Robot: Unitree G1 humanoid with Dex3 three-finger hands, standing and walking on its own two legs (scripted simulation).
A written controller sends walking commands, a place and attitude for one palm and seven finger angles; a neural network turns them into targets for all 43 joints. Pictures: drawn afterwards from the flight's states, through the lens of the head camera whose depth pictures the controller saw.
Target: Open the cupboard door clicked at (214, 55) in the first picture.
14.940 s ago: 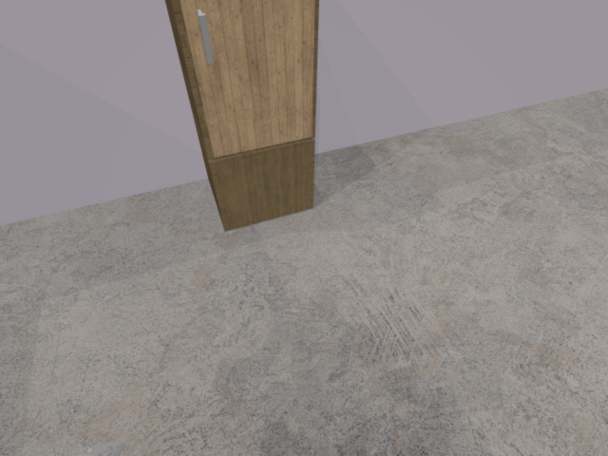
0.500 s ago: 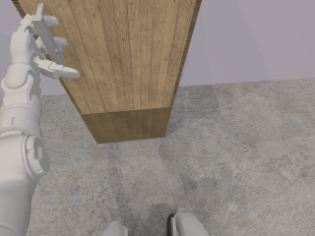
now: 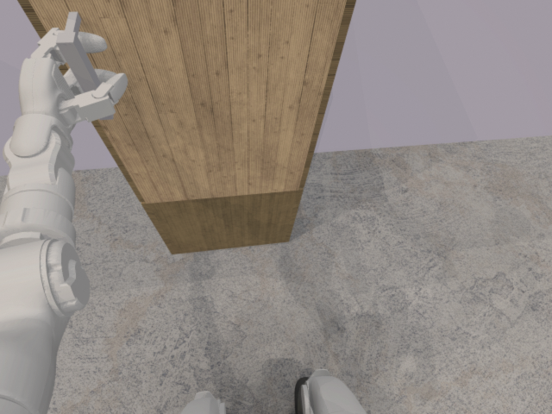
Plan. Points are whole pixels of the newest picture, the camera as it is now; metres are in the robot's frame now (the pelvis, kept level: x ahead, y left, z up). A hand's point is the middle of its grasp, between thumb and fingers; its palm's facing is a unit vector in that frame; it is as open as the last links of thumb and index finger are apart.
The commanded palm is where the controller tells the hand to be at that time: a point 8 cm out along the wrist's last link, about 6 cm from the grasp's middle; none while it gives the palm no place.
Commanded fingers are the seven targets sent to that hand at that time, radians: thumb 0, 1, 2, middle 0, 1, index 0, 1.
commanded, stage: close the thumb around the handle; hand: left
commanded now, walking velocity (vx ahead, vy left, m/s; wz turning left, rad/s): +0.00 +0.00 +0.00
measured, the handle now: (90, 70) +0.57 +0.21 +0.12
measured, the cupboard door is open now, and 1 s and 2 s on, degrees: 0 30 40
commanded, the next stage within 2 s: pull the door open along its arc in 0.20 s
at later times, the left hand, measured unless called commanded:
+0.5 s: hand (110, 97) +0.52 +0.18 +0.12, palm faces +0.02 -1.00 -0.03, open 5.3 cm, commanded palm +0.47 +0.23 +0.12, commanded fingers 0.00 0.90 0.90 -0.40 -1.35 -0.40 -1.35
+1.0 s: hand (170, 197) +0.36 +0.09 +0.12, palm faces +0.36 -0.93 +0.04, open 5.6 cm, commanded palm +0.29 +0.15 +0.12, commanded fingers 0.00 0.90 0.90 -0.40 -1.35 -0.40 -1.35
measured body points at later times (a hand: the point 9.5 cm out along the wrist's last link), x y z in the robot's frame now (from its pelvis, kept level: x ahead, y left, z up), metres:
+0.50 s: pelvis +0.01 +0.00 +0.00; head +0.11 +0.00 +0.44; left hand +0.51 +0.23 +0.12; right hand -0.01 -0.26 -0.11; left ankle -0.02 +0.12 -0.70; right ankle +0.03 -0.15 -0.70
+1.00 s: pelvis +0.02 -0.01 +0.02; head +0.05 -0.02 +0.47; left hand +0.34 +0.14 +0.12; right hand +0.20 -0.22 -0.07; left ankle -0.02 +0.12 -0.70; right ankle +0.03 -0.15 -0.70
